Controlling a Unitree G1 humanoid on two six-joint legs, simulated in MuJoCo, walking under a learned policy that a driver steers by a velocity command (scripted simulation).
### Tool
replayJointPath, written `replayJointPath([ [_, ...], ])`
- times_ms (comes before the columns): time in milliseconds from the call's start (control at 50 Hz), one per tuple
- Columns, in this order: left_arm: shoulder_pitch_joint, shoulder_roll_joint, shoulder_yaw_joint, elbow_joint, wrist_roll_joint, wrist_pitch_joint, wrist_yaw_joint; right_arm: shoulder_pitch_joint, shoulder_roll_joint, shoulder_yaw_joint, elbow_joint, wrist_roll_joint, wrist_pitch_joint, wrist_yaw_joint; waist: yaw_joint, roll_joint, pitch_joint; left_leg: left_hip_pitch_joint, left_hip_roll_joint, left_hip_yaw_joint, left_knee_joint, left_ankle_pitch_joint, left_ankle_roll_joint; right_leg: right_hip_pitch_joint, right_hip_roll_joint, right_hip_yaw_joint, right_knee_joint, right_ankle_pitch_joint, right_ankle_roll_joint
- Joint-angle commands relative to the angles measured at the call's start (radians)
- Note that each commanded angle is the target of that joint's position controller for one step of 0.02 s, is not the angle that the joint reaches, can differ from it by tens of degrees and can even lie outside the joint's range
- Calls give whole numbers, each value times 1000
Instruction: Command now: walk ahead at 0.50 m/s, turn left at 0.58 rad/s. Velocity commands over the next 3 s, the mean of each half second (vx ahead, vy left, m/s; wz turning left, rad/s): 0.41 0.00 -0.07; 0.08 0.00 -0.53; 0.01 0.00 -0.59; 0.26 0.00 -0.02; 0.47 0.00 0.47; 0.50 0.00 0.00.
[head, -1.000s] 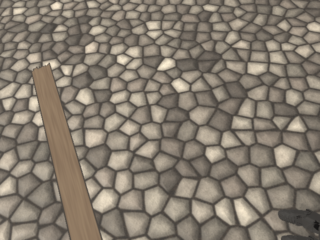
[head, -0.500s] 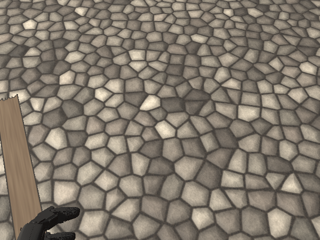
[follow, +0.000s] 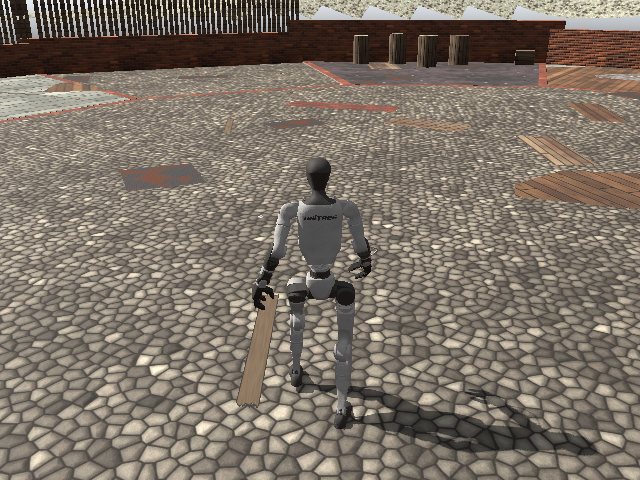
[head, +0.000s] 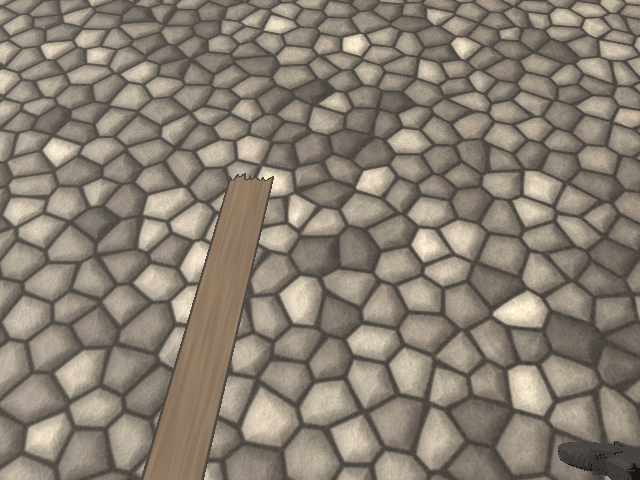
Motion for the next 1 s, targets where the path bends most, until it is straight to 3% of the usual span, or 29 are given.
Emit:
replayJointPath([
  [20,-33,205,51,-52,-15,5,9,-55,-88,-29,-100,-3,-10,10,-61,-120,-10,70,-60,73,-40,-103,55,16,-279,59,65,819,-137],
  [40,-18,213,51,-44,-21,11,11,6,-107,-41,-91,-9,-8,7,-103,-127,-60,192,-99,89,-54,-146,82,2,-278,52,173,971,-133],
  [60,-19,204,42,-37,-24,15,11,153,-142,-66,-54,-7,-5,-3,-193,-105,-138,417,-136,91,-122,-89,119,-68,-255,28,343,1004,-114],
  [80,-10,166,21,-41,-8,10,12,325,-194,-90,-6,-5,2,-23,-274,-53,-224,727,-72,-27,-133,-47,156,-287,-221,24,585,768,-82],
  [100,112,15,-32,-84,28,-6,-7,336,-315,-101,3,-7,-6,-36,-159,216,-347,1086,250,-568,-167,-139,331,-727,-52,67,981,-199,-19],
  [120,42,102,-18,-63,-12,-32,-16,379,-235,-79,-16,-11,-15,-37,-239,101,-482,1074,335,-785,-316,-267,374,-794,-14,288,1124,-288,-26],
  [140,-83,162,2,-100,-52,-39,-19,328,-193,-62,1,-20,-29,-31,-251,52,-306,946,296,-598,-344,-205,313,-868,-56,300,1136,-206,-40],
  [160,-116,145,-4,-113,-47,-41,-14,266,-168,-54,12,-16,-37,-30,-206,16,-203,793,254,-457,-358,-136,269,-850,-103,291,1058,-110,-47],
  [180,-124,137,-3,-103,-22,-36,-8,205,-125,-41,17,-19,-43,-30,-168,5,-137,667,212,-357,-383,-63,240,-806,-135,289,991,-47,-40],
  [220,-45,120,0,-70,-14,-8,-9,159,-89,-32,21,-35,-64,-27,-110,43,-98,515,173,-234,-450,65,221,-675,-158,315,951,37,-29],
  [240,-12,93,-3,-61,-16,7,-8,145,-99,-36,34,-35,-74,-27,-85,43,-100,489,178,-194,-479,78,230,-661,-155,314,931,58,-14],
  [320,-67,59,-6,-76,-3,25,1,124,-105,-39,76,-47,-92,-43,-75,3,-23,439,133,13,-500,389,184,-695,-119,323,759,222,23],
  [380,-160,20,-20,-105,6,15,-19,119,-120,-38,88,-42,-80,-64,-113,15,-19,440,83,135,-483,440,135,-620,-86,241,515,429,18],
  [420,-214,9,-24,-137,6,15,-37,158,-140,-43,109,-35,-65,-76,-142,10,-28,511,113,138,-457,461,133,-623,-74,219,429,466,10],
  [480,-229,40,-11,-175,8,20,-64,166,-164,-53,122,-19,-30,-88,-140,26,-42,629,167,132,-368,504,127,-657,-61,206,374,356,-24],
  [520,-187,71,4,-187,15,24,-77,143,-177,-60,113,-7,-8,-101,-106,45,-71,662,181,131,-249,629,108,-611,-25,176,361,242,-58],
  [560,-17,132,38,-154,18,20,-66,120,-161,-56,99,-1,7,-110,-16,1,-159,614,113,167,48,621,51,-391,45,153,237,327,-113],
  [580,36,217,60,-164,23,21,-42,168,-131,-41,82,-27,0,-106,-7,-150,-244,415,29,175,331,255,-16,-148,-98,370,230,774,-185],
  [600,-24,284,63,-204,37,25,-28,267,-45,-13,53,-59,-11,-88,-111,-345,-360,45,-198,85,720,-633,-99,145,-371,840,240,1084,-445],
  [620,-25,216,46,-227,32,30,-33,257,-133,-24,77,-41,-24,-66,-44,-194,-507,16,-152,-142,799,-615,-88,157,-377,872,184,931,-467],
  [640,-91,175,36,-245,22,34,-31,174,-157,-30,53,-10,-21,-61,-47,-131,-403,-22,-110,-140,788,-550,-73,73,-327,751,174,774,-415],
  [660,-132,140,29,-242,5,42,-27,138,-143,-29,52,-17,-13,-69,-72,-33,-274,-46,-73,-122,693,-485,-70,-65,-267,658,146,643,-351],
  [680,-162,115,20,-247,-4,49,-19,114,-147,-33,52,-30,1,-83,-87,-20,-215,-24,-45,-117,603,-440,-72,-172,-234,617,120,542,-315],
  [700,-181,113,18,-251,3,58,-15,120,-140,-34,51,-30,14,-85,-115,-46,-175,44,-44,-107,527,-413,-74,-278,-196,592,91,470,-294],
  [760,-192,148,34,-261,21,70,-2,148,-96,-23,67,-31,24,-93,-126,-122,-176,131,-80,-79,338,-379,-103,-357,-150,560,77,481,-282],
  [820,-193,167,44,-265,11,83,16,125,-94,-22,69,-30,29,-98,-111,-139,-210,163,-87,-96,230,-300,-120,-364,-135,580,83,335,-260],
  [880,-207,164,45,-273,12,99,23,91,-97,-25,60,-25,26,-93,-95,-176,-186,190,-98,-103,142,-265,-116,-394,-113,625,70,124,-231],
  [940,-197,159,45,-276,12,111,21,79,-104,-31,52,-20,6,-83,-81,-207,-175,219,-109,-107,32,-282,-97,-359,-114,692,91,92,-218],
  [1000,-211,146,41,-281,-3,122,24,148,-114,-44,73,-16,-13,-71,-124,-206,-168,369,-103,-83,-238,-164,-52,-376,-73,709,160,121,-171],
])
